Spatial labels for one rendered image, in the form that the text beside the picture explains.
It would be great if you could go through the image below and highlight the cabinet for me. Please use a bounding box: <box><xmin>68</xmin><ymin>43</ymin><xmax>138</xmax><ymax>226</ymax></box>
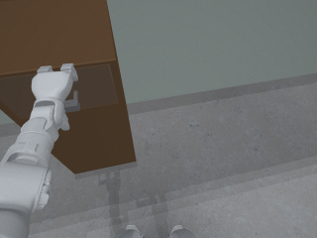
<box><xmin>0</xmin><ymin>0</ymin><xmax>136</xmax><ymax>175</ymax></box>

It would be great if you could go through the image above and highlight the robot right thigh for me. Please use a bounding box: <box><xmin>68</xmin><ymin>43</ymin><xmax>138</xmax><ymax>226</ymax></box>
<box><xmin>167</xmin><ymin>228</ymin><xmax>198</xmax><ymax>238</ymax></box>

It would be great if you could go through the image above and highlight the left robot upper arm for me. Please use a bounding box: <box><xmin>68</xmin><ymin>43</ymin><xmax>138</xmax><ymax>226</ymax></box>
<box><xmin>0</xmin><ymin>161</ymin><xmax>53</xmax><ymax>238</ymax></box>

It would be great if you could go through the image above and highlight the drawer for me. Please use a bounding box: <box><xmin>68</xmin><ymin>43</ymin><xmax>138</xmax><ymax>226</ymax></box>
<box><xmin>0</xmin><ymin>63</ymin><xmax>118</xmax><ymax>119</ymax></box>

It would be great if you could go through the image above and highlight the robot left forearm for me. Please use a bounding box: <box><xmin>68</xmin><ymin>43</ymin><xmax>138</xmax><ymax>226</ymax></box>
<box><xmin>0</xmin><ymin>97</ymin><xmax>64</xmax><ymax>170</ymax></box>

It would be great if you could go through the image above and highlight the left robot hand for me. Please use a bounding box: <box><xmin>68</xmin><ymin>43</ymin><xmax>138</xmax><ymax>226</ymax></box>
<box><xmin>31</xmin><ymin>63</ymin><xmax>78</xmax><ymax>131</ymax></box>

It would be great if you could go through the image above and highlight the robot right shin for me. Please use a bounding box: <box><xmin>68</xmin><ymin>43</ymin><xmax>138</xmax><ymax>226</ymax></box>
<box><xmin>170</xmin><ymin>225</ymin><xmax>182</xmax><ymax>234</ymax></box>

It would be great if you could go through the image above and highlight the handle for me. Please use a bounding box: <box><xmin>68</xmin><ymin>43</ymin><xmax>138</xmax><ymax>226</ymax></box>
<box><xmin>63</xmin><ymin>90</ymin><xmax>80</xmax><ymax>113</ymax></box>

